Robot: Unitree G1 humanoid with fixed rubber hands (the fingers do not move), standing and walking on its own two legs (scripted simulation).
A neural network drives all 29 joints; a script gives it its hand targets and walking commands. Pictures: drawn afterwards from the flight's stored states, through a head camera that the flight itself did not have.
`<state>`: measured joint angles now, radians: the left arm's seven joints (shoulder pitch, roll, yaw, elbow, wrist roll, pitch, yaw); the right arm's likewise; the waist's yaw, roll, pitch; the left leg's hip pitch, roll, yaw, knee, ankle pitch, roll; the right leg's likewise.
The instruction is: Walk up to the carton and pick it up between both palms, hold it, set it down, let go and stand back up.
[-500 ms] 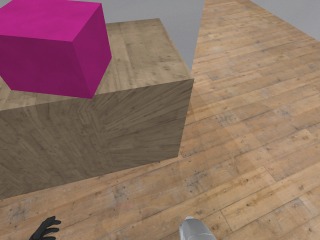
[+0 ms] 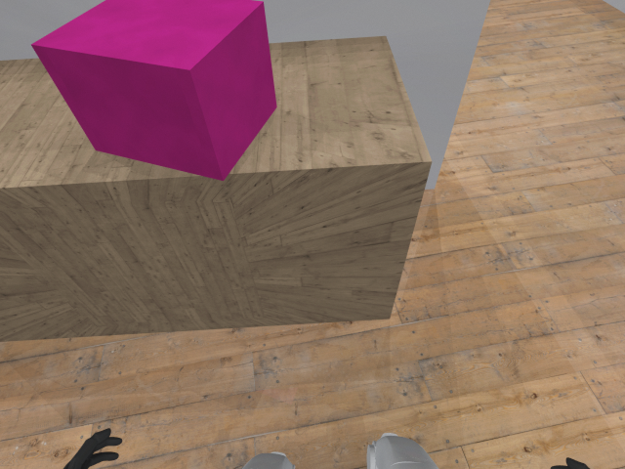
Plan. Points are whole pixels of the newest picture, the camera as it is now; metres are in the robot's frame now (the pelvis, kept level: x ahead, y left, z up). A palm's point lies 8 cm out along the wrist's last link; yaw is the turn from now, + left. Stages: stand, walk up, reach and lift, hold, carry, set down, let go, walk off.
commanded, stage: walk up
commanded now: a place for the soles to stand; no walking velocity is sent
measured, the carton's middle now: (173, 80) +0.80 +0.29 +0.08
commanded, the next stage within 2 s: none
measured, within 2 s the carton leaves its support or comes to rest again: neither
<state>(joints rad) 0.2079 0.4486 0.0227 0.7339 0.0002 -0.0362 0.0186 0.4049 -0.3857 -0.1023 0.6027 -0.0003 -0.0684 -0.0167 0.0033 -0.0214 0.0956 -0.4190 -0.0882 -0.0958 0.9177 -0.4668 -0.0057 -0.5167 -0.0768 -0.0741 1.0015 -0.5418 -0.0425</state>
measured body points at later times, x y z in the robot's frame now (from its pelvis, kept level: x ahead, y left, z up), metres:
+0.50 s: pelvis +0.02 -0.02 +0.00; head +0.05 -0.03 +0.45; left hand +0.09 +0.32 -0.08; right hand +0.17 -0.32 -0.09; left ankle +0.03 +0.13 -0.68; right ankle +0.06 -0.09 -0.69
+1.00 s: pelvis +0.01 -0.01 +0.00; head +0.03 -0.02 +0.44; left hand +0.06 +0.34 -0.08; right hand +0.21 -0.28 -0.09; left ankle +0.03 +0.14 -0.68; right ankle +0.06 -0.09 -0.69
